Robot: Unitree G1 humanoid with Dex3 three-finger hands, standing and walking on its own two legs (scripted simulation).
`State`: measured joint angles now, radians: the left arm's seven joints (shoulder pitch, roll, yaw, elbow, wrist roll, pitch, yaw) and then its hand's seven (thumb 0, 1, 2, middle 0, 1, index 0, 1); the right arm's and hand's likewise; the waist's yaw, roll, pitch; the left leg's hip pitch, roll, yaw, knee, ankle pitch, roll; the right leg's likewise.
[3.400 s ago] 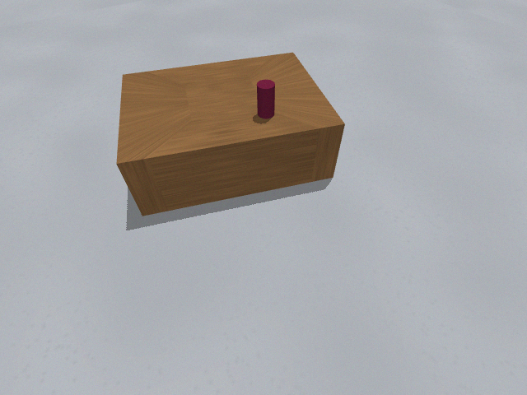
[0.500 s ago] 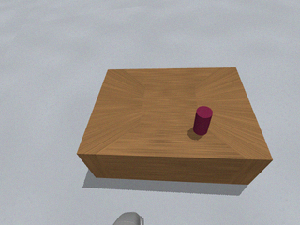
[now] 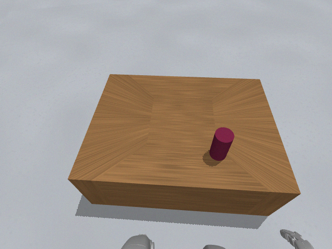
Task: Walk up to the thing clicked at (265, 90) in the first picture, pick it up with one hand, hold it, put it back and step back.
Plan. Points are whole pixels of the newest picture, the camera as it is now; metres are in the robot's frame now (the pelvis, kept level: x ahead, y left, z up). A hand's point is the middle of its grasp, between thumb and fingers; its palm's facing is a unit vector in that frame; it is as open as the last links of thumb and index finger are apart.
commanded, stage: walk up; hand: right
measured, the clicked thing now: (220, 144) +0.58 -0.21 -0.31
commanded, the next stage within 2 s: stand in 1.18 s
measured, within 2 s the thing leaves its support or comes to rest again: neither
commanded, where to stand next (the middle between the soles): +0.10 +0.02 m, yaw -1 degrees
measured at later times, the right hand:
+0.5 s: hand out of the picture +0.10 -0.24 -0.13, palm faces -0.05 +0.94 -0.32, open 7.4 cm
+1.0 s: hand out of the picture +0.13 -0.24 -0.12, palm faces -0.04 +0.94 -0.33, open 7.4 cm
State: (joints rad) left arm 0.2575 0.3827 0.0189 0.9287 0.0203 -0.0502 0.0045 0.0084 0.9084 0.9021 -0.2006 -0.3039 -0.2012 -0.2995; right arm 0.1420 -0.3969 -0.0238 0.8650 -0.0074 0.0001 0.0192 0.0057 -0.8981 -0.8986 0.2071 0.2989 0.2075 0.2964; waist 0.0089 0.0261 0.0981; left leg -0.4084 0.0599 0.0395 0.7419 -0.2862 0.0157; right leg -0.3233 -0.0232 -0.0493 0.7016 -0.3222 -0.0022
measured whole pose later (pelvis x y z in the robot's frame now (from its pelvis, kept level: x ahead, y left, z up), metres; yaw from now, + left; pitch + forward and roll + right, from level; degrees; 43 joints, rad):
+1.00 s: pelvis +0.03 +0.01 +0.03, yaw +2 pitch -2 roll +0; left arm 0.08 0.36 0.00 1.17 0.02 -0.02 -0.01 0.01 0.91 0.90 -0.20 -0.30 -0.20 -0.30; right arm 0.06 -0.36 -0.01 1.16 -0.01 0.00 0.02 0.01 -0.90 -0.90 0.20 0.30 0.21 0.30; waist 0.00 0.01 0.04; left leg -0.15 0.01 0.01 0.35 -0.16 0.00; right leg -0.11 -0.06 -0.07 0.33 -0.18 0.04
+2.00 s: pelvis +0.04 +0.00 +0.04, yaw +2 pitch -2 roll +0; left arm 0.11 0.35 0.00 1.15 0.02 -0.01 -0.01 0.01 0.91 0.90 -0.20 -0.30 -0.20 -0.30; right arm 0.10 -0.35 0.01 1.16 -0.01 -0.01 0.01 0.01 -0.90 -0.90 0.21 0.30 0.21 0.30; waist -0.01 0.01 0.04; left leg -0.14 0.03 0.00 0.33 -0.16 -0.02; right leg -0.09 -0.04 -0.07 0.32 -0.19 0.02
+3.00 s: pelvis +0.05 +0.00 +0.04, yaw +1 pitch -2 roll +0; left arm 0.12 0.35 0.00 1.13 0.02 -0.01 -0.01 0.01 0.91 0.90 -0.20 -0.30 -0.20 -0.30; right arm 0.10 -0.36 0.01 1.14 -0.01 -0.01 0.01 0.01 -0.90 -0.90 0.21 0.30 0.21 0.30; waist 0.00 0.01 0.04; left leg -0.12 0.03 0.01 0.32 -0.17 -0.02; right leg -0.08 -0.04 -0.06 0.31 -0.20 0.02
